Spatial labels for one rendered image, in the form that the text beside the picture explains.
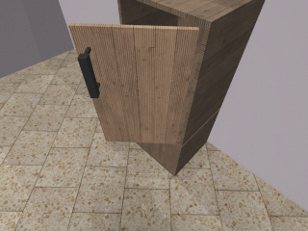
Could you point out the cupboard door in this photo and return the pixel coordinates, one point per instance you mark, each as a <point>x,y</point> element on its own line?
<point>144,73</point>

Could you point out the handle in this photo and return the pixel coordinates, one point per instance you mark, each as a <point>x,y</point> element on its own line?
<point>88,73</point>

